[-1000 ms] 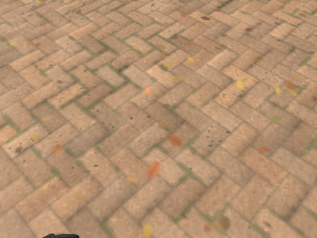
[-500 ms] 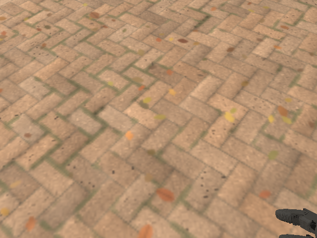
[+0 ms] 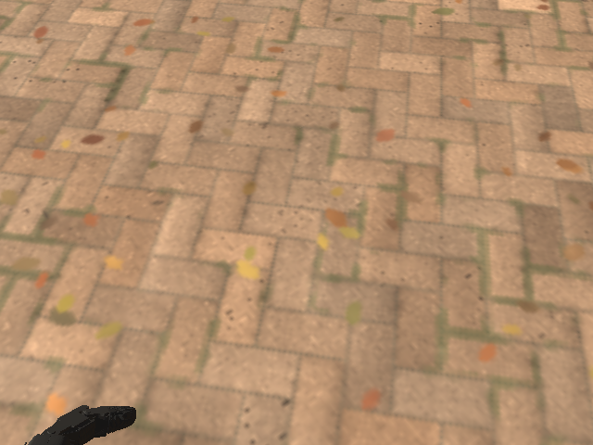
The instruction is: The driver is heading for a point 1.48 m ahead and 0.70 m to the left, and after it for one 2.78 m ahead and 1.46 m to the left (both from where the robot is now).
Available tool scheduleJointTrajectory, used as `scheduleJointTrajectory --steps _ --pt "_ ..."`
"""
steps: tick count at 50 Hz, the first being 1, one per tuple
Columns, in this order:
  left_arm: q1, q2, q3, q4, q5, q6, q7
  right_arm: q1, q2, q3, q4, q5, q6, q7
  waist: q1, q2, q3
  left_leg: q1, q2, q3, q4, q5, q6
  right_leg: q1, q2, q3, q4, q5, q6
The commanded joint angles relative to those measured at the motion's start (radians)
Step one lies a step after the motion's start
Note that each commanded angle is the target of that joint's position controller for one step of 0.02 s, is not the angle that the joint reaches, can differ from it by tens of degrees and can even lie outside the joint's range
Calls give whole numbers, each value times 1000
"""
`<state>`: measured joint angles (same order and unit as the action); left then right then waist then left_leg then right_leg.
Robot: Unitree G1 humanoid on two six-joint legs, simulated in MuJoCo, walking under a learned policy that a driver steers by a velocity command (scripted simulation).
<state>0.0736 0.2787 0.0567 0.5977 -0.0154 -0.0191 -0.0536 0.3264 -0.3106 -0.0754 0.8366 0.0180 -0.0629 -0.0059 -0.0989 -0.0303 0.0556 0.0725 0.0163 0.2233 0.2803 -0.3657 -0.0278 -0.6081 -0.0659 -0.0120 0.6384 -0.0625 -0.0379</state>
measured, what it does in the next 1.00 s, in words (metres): walks ahead, turning left: right foot, then left foot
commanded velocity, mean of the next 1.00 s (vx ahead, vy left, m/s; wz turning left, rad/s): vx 0.09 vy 0.00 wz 0.34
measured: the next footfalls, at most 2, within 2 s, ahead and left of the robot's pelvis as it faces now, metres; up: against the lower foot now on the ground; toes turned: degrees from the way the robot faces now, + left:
right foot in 0.04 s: +0.20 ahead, -0.11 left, +0.00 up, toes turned -3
left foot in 0.56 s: +0.18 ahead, +0.13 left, +0.00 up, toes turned +14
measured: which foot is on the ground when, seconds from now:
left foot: down 0.00-0.06, up 0.08-0.54, down 0.56-1.00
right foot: up 0.00-0.02, down 0.04-0.56, up 0.58-1.00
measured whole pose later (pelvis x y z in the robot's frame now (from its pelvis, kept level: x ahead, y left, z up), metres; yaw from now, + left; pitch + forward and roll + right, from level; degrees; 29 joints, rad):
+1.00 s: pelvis +0.17 +0.02 +0.01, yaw +27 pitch +2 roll -1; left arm 0.07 0.30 0.08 0.80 -0.01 0.00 0.02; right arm 0.15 -0.32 -0.08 0.68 0.02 0.04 -0.03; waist -0.02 0.01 0.04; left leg -0.30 -0.09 -0.20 0.51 -0.23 0.03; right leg -0.35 0.04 0.09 0.63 -0.33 0.08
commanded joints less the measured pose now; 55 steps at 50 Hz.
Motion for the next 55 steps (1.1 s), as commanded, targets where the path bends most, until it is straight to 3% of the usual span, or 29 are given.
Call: scheduleJointTrajectory --steps 1,2,3,4,5,6,7,9,11,14,19,24,26,27,28,29,30,31,32,33,34,36,40,48,51,52,53,54,55 --pt "112 122 54 -54 14 -17 -4 -38 -200 -44 -51 23 6 -14 142 115 -102 -55 222 -63 244 1038 115 283 108 -63 -96 -13 -65" --pt "231 162 75 -23 16 -15 12 -32 -174 -30 -48 19 2 -12 213 79 -166 -168 180 -42 426 939 77 509 109 -33 -174 165 -99" --pt "317 237 78 -3 30 -7 40 -1 -68 8 -79 -41 -8 -2 197 -141 -296 -453 95 -43 758 175 26 841 -136 244 -85 657 -173" --pt "265 250 57 -38 46 -13 39 140 -41 39 -56 -25 -16 19 133 -239 -540 -651 -15 -211 1062 -375 -13 1048 -423 643 -119 784 -397" --pt "275 178 46 -36 41 -8 32 54 -160 3 -27 12 -11 22 212 -40 -546 -632 22 -344 1087 -315 -11 935 -360 515 -154 725 -352" --pt "220 159 35 -16 34 -15 27 -41 -151 4 -65 36 -5 23 191 -46 -376 -694 51 -325 1039 -277 -6 815 -303 353 -177 659 -301" --pt "162 132 27 6 23 -22 25 -63 -120 10 -56 23 5 10 148 9 -264 -690 88 -303 949 -216 -13 668 -246 274 -219 555 -250" --pt "76 98 17 23 34 -32 25 -2 -109 3 -20 6 45 -9 75 -39 -184 -523 105 -295 875 -106 -39 417 -193 155 -310 467 -218" --pt "13 80 14 38 55 -48 28 60 -82 1 4 -1 72 -25 35 -62 -176 -429 89 -283 832 -31 -66 310 -181 74 -363 435 -226" --pt "-8 110 26 69 49 -47 51 -11 -80 -4 -31 -10 86 -37 52 -74 -140 -482 96 -274 724 49 -70 327 -188 21 -395 308 -218" --pt "18 131 38 109 37 -7 86 -125 -76 -8 -93 -6 99 -20 101 -61 -97 -547 109 -247 605 69 -52 410 -235 20 -426 32 -218" --pt "25 160 52 131 17 24 85 -151 -72 -14 -133 -6 107 8 106 -71 -103 -510 76 -186 468 -2 -14 505 -274 -2 -333 146 -193" --pt "7 167 57 137 -4 33 89 -107 -67 -18 -127 -4 104 21 71 -71 -120 -414 40 -144 299 102 21 511 -256 -41 -239 187 -140" --pt "43 150 56 156 -12 36 89 -82 -87 -27 -122 -9 100 21 62 -43 -125 -337 21 -159 189 229 52 483 -217 -77 -160 127 -83" --pt "86 114 49 165 7 34 86 -57 -174 -52 -125 -12 97 8 78 121 -132 -219 111 -322 103 544 108 369 -126 -157 34 -36 5" --pt "38 67 32 115 56 27 80 -43 -288 -74 -147 -21 95 -8 92 396 -123 -59 345 -661 122 975 286 38 45 -182 317 -562 110" --pt "-47 97 39 95 45 23 82 0 -247 -62 -153 -50 75 3 17 273 -216 -59 385 -716 103 930 402 -31 86 3 497 -656 112" --pt "-61 118 46 97 17 25 82 -36 -224 -56 -155 -48 56 8 36 192 -196 -61 332 -630 96 859 370 -65 64 51 554 -585 96" --pt "-42 118 50 112 9 27 88 -94 -202 -55 -162 -27 46 2 67 148 -172 -71 279 -566 104 780 312 -87 46 68 539 -494 87" --pt "-36 130 55 125 16 30 95 -135 -167 -44 -171 -7 48 -4 80 122 -160 -84 257 -543 103 740 276 -92 34 79 510 -437 87" --pt "-29 135 59 128 20 31 99 -159 -154 -37 -179 0 53 -13 97 129 -160 -121 237 -521 97 741 263 -51 37 82 500 -390 93" --pt "-11 116 56 134 15 28 97 -155 -155 -36 -188 -8 61 -22 106 140 -180 -126 212 -506 93 752 262 -10 61 77 467 -326 104" --pt "-38 93 47 131 11 24 95 -141 -177 -46 -193 -5 73 -34 86 150 -170 -121 188 -531 98 657 255 28 78 89 265 -280 130" --pt "-25 119 51 134 3 2 72 -194 -185 -48 -217 -5 95 -24 78 203 -142 -216 155 -679 128 518 246 203 111 105 11 -294 116" --pt "61 129 59 160 3 -16 59 -238 -170 -41 -233 10 106 -31 132 194 -149 -254 94 -698 192 449 182 373 102 85 -270 -92 80" --pt "88 177 71 164 15 -15 62 -212 -137 -31 -237 4 106 -33 122 121 -170 -344 42 -653 273 274 131 494 -15 168 -307 3 38" --pt "61 241 79 148 28 -5 74 -129 -74 -14 -231 -14 102 -28 53 -144 -179 -493 -108 -477 496 -141 68 592 -226 366 -300 270 -62" --pt "69 239 77 148 59 -4 67 -137 -149 -39 -249 -7 93 -28 73 -245 -149 -632 -143 -398 699 -329 20 530 -353 538 -327 332 -229" --pt "29 189 62 128 51 -8 68 -123 -220 -62 -225 -6 92 -28 69 -140 -124 -640 -80 -407 843 -264 -5 501 -333 468 -328 275 -243"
